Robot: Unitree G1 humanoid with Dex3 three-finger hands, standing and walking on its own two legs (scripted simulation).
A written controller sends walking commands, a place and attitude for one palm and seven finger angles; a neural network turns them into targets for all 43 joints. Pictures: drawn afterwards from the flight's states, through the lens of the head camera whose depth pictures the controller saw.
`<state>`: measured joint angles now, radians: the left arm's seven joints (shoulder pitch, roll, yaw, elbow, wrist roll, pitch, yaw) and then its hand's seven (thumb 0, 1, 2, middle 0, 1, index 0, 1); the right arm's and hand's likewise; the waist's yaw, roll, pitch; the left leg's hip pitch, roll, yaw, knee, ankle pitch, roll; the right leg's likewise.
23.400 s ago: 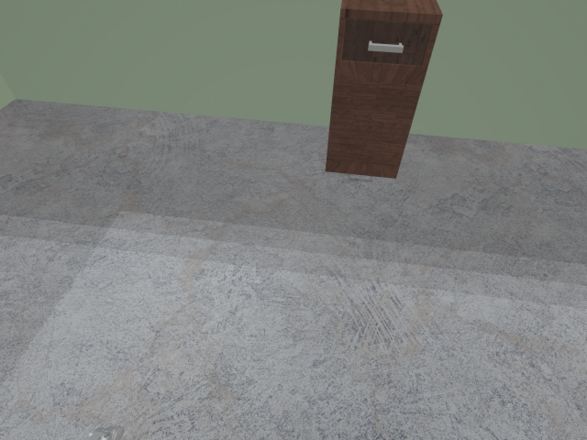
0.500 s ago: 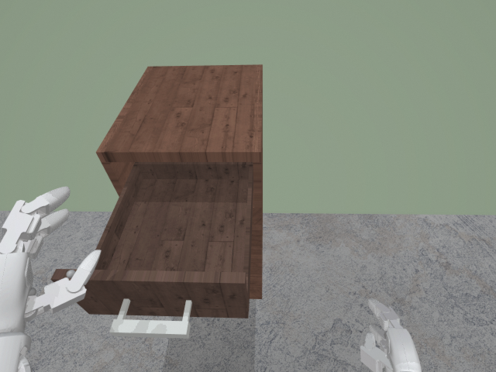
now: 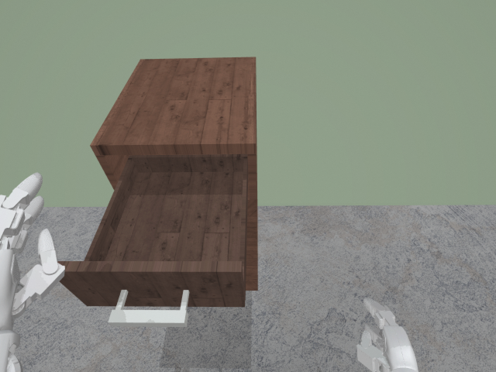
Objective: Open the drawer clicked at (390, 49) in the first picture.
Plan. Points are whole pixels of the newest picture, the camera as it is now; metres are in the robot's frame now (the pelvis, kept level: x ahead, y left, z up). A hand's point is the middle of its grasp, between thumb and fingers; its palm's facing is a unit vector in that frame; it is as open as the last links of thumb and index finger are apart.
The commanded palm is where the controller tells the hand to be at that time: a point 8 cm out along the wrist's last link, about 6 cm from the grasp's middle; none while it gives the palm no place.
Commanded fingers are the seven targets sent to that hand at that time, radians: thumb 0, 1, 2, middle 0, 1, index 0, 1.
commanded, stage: step back with the hand held close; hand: left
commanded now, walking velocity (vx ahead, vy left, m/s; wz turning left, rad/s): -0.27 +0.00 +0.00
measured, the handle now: (151, 306) +0.24 +0.21 -0.08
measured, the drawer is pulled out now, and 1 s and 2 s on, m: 0.30 0.30 0.30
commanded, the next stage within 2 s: stop stepping back and stand still in 1.26 s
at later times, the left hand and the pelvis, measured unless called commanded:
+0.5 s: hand (26, 325) +0.13 +0.25 +0.16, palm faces +0.35 -0.80 -0.49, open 7.4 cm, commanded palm +0.07 +0.29 +0.17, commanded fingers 0.00 0.90 0.90 -0.20 -0.30 -0.20 -0.30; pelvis -0.06 +0.01 -0.01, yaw +0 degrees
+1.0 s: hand out of the picture +0.09 +0.22 +0.15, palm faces +0.29 -0.83 -0.48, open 7.4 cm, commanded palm +0.01 +0.28 +0.17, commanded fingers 0.00 0.90 0.90 -0.20 -0.30 -0.20 -0.30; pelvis -0.12 +0.00 -0.01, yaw +0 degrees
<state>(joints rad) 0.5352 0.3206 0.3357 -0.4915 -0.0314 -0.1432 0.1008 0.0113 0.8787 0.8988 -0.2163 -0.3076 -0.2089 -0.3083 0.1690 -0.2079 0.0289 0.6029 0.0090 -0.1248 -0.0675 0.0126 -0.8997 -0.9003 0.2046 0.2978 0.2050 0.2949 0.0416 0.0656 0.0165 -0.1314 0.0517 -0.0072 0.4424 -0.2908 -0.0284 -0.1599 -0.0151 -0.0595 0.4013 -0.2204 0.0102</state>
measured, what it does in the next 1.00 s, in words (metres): walks backwards: right foot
